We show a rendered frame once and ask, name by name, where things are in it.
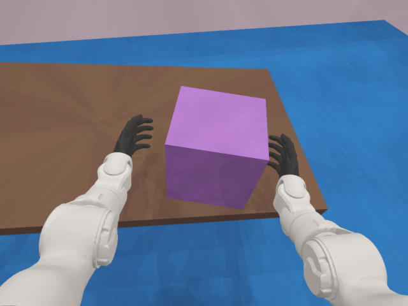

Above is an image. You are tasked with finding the left robot forearm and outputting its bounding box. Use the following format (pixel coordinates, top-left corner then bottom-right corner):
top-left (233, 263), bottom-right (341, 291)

top-left (39, 152), bottom-right (133, 256)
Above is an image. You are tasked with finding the right robot hand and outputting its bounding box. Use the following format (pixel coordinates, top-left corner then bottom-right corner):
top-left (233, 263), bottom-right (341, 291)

top-left (267, 134), bottom-right (299, 179)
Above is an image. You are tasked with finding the right robot forearm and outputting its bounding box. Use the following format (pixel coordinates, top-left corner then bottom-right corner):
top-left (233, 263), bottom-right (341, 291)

top-left (273, 175), bottom-right (388, 282)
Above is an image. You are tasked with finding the robot left upper arm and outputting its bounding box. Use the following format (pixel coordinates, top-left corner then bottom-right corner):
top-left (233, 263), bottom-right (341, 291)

top-left (0, 203), bottom-right (118, 306)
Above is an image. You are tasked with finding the carton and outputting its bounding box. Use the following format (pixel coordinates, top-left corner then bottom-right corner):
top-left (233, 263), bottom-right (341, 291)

top-left (165, 86), bottom-right (269, 210)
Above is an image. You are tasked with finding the left robot hand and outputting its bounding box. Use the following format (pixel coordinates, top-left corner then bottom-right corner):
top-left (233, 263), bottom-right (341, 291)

top-left (113, 115), bottom-right (154, 157)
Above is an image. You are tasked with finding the table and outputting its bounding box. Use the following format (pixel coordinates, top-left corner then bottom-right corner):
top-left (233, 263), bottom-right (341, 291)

top-left (0, 62), bottom-right (328, 235)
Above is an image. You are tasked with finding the robot right upper arm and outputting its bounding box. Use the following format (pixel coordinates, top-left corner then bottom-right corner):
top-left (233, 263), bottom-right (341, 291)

top-left (303, 233), bottom-right (408, 306)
